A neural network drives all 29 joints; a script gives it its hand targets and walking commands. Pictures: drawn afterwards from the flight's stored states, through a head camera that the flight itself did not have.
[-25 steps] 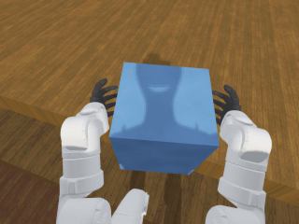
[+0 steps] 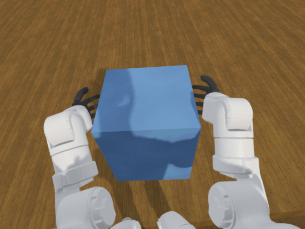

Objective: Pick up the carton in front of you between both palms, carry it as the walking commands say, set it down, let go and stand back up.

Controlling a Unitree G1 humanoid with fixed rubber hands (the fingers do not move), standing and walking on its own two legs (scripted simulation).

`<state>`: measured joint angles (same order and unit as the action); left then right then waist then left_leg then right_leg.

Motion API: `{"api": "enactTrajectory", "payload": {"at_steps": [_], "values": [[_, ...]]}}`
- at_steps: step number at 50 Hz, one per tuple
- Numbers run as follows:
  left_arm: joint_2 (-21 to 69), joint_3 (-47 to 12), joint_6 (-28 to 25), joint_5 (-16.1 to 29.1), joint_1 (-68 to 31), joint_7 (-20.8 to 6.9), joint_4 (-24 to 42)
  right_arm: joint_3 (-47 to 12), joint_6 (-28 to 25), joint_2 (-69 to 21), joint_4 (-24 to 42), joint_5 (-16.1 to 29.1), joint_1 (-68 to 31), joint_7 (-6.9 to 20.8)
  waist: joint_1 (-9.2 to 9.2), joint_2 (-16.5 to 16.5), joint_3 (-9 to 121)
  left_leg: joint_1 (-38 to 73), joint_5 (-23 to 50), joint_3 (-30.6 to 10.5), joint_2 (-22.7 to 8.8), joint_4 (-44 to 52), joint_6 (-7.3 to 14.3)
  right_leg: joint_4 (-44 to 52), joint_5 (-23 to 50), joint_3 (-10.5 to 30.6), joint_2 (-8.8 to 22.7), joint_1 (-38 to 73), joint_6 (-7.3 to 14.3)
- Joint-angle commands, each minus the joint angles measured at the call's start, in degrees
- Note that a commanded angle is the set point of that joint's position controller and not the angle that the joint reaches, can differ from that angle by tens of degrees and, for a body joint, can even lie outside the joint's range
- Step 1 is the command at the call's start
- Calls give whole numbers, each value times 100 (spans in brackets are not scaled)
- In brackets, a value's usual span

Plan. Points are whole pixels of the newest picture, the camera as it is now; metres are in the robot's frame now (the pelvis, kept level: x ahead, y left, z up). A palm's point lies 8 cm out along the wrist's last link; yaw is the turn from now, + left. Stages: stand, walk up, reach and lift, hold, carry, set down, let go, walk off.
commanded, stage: carry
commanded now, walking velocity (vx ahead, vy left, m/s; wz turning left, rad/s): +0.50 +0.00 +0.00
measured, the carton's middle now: (149, 126) +0.38 -0.06 +0.05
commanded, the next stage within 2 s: none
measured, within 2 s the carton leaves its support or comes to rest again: neither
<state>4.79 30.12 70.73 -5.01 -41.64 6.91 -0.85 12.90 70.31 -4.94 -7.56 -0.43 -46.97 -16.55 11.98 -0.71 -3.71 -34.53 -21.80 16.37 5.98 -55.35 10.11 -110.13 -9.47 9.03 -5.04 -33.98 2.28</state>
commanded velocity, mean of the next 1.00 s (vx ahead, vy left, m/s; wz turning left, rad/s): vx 0.50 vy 0.00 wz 0.00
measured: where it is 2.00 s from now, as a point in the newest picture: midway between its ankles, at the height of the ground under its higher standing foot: (150, 79)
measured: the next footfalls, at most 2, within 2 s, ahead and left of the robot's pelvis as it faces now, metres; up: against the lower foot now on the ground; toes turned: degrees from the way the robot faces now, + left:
right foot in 0.34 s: +0.46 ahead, -0.24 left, +0.18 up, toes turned -6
left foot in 0.88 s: +0.68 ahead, -0.01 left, +0.18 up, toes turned +7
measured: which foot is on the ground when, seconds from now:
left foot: down 0.00-0.34, up 0.36-0.86, down 0.88-1.00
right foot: up 0.00-0.32, down 0.34-0.90, up 0.92-1.00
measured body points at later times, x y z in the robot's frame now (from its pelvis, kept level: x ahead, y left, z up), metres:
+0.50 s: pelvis +0.31 -0.14 +0.19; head +0.34 -0.13 +0.64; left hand +0.66 +0.06 +0.33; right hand +0.70 -0.25 +0.32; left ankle +0.22 -0.04 -0.34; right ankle +0.42 -0.23 -0.48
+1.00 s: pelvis +0.59 -0.11 +0.25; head +0.57 -0.10 +0.70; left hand +0.96 +0.03 +0.39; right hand +0.95 -0.27 +0.39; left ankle +0.64 -0.02 -0.48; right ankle +0.50 -0.22 -0.40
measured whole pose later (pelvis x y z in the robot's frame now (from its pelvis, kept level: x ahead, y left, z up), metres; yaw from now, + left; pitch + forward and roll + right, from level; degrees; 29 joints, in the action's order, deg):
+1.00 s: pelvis +0.59 -0.11 +0.25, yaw -1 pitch +4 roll -1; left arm 6.0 23.8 71.7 -8.1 -44.9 12.1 -11.7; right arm 21.2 73.3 -6.3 -14.8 -7.3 -46.1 -15.2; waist 2.1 -0.4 7.3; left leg -24.3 -11.7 7.8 -2.2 -31.7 3.0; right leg -66.4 -24.7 -2.5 0.7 -27.5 1.1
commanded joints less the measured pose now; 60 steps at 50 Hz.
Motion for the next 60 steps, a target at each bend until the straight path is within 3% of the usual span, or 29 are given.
{"api": "enactTrajectory", "payload": {"at_steps": [1,2,6,9,11,12,13,14,15,16,17,18,19,21,24,27,29,34,38,41,42,43,44,45,47,49,51,56,60], "values": [[3713,-3236,-428,428,-3882,5,380,-3964,-407,-6340,1375,2630,-5010,1139,-942,-573,2826,3228,575,-3932,-2097,3210,454,-359,-1191,-55,706,-2341,468],[3706,-3495,-434,534,-3842,15,408,-3881,-434,-6062,1371,2508,-4820,1132,-719,-350,2636,3572,1188,-3636,-2102,3324,667,-518,-1563,-630,649,-2912,502],[4125,-4063,-238,910,-3504,52,555,-3456,-341,-5428,1084,2062,-3699,1041,-214,443,2342,5407,1898,-3529,-2400,3598,708,-1451,-2891,-718,1002,-5535,640],[4147,-4377,-18,1245,-3903,123,853,-2843,-120,-4840,1190,1696,-3408,1042,-700,783,2095,4127,1256,-2317,-1850,4725,255,1307,-2110,-1461,1322,-3748,584],[4199,-4568,92,1362,-3911,240,898,-2652,70,-4724,1175,1526,-3098,1074,-1260,1665,2397,2217,3663,-943,-1452,5314,166,3600,-1044,-2247,859,-191,623],[4162,-4620,140,1377,-3960,289,810,-2440,170,-4518,926,1325,-2912,1065,-1421,2077,2844,2285,6450,-525,-1512,4650,191,3597,-470,-2597,526,747,666],[4390,-4793,139,1502,-3951,324,783,-2286,218,-4376,824,1077,-2731,1065,-1660,2033,3483,2865,8427,-534,-1513,3276,114,3955,-629,-2717,95,1198,666],[4551,-4883,132,1571,-3972,336,698,-2135,271,-4156,680,892,-2578,1063,-2020,1893,3886,3319,9407,-556,-1516,1936,-59,5060,-559,-2734,-161,1643,598],[4647,-4863,112,1626,-4004,311,747,-2089,285,-4096,624,791,-2596,1051,-2522,1400,4185,3013,8391,-748,-1263,235,-370,6547,-682,-2024,-275,2636,628],[4621,-4845,84,1655,-4119,259,803,-2025,291,-4181,484,620,-2343,1044,-2364,-51,4215,1480,3778,-1256,-578,-1947,-813,7899,-895,1251,1082,3413,1236],[4772,-5023,20,1850,-4215,188,814,-1934,259,-4133,365,459,-2031,1030,-1914,-1506,4836,108,911,-2004,203,-4494,-830,8637,587,4253,2463,3901,2324],[5207,-5367,-37,2218,-4635,84,1040,-1742,168,-4129,515,275,-2153,1015,-1863,-858,4892,-290,796,-2998,-161,-5442,-637,8241,305,3845,2261,3770,2311],[5505,-5527,-103,2546,-5150,-28,1272,-1581,118,-4094,747,147,-2520,1003,-1907,-379,4261,-811,487,-2902,-320,-5535,-537,7934,43,2959,2052,3454,1892],[5736,-5415,-211,2789,-5347,-172,1325,-1898,28,-4351,1163,280,-3080,1015,-1712,-328,3550,-1324,248,-2692,-551,-5050,-370,7794,-486,2282,1872,3121,1289],[5963,-5274,-160,2731,-4701,-256,652,-2350,-131,-4282,1811,563,-3719,922,-1643,145,3238,-1398,-152,-2325,-874,-3762,-362,8164,-1114,1706,1941,2730,1093],[5473,-5045,-80,2452,-4187,-191,394,-2505,-100,-4056,1807,625,-3495,815,-1696,-174,3051,-1504,-201,-1709,-899,-2422,-440,8498,-349,954,1986,3074,1284],[5027,-4800,35,2253,-3777,-97,173,-2584,22,-3775,1859,645,-3391,767,-1631,-437,3074,-1501,799,-1621,-1019,-1896,-457,8524,347,487,1985,3113,1282],[4194,-3805,450,1456,-2947,102,-801,-2500,442,-3598,1165,912,-3474,725,-1594,-762,2509,-832,1495,-1190,-1030,517,-606,8994,335,-683,1611,2943,926],[4049,-3418,523,1190,-3475,210,-818,-2169,528,-4027,686,1235,-4134,775,-1592,-971,2064,-123,1223,-604,-748,1984,-711,9018,393,-880,1617,2905,707],[4295,-3154,542,990,-3499,230,-1326,-1881,527,-4382,-222,1241,-4000,825,-999,-555,2607,1971,1127,-588,-511,2851,-645,7353,2035,-1368,1447,2602,250],[4284,-3053,513,930,-3539,221,-1405,-1694,483,-4363,-531,1127,-3869,824,-961,196,3064,3289,1059,-1869,-1482,3013,-317,5969,1232,-1640,1199,1625,-80],[4437,-3010,480,902,-3546,197,-1436,-1495,422,-4409,-783,1023,-3720,822,-1054,1621,3402,4363,1472,-4214,-2643,3306,243,4724,-639,-1677,486,128,-315],[4693,-3180,409,979,-3865,165,-1452,-1427,328,-4721,-789,967,-3777,853,-1047,1821,3234,4878,1719,-5051,-2809,3684,602,4004,-1964,-1321,170,-1058,-232],[5094,-3293,315,1097,-4148,111,-1386,-1511,239,-4977,-586,996,-4002,902,-885,1101,3173,4770,1911,-4779,-2766,3586,644,3777,-1871,-952,465,-1319,-67],[5669,-3486,142,1221,-4296,-13,-1326,-1851,52,-5510,-138,1154,-4427,1017,-912,368,3079,4124,1860,-3929,-2694,3614,348,3947,-1479,-772,853,-1200,-56],[6114,-3845,-73,1368,-4379,-70,-988,-2207,-160,-5884,294,1352,-4644,1101,-1016,554,3164,3803,1606,-3097,-2434,3877,-49,4607,-902,-875,1059,-746,-137],[6325,-4225,-291,1484,-4402,-50,-486,-2452,-336,-6043,669,1434,-4590,1135,-987,977,3265,3910,1744,-2641,-2276,3996,-88,5259,-639,-1080,965,-617,-223],[6188,-4797,-528,1472,-3361,-72,-99,-2895,-576,-5785,1011,1158,-3424,1146,-1013,1162,3242,4001,2277,-1637,-1891,3973,-276,7656,68,-1434,828,305,-339],[5976,-5094,-563,1596,-2680,-176,168,-3328,-617,-5582,1360,1115,-2777,1164,-1166,647,3413,3750,2948,-987,-1630,2958,-645,9142,719,-2057,600,2164,-260]]}}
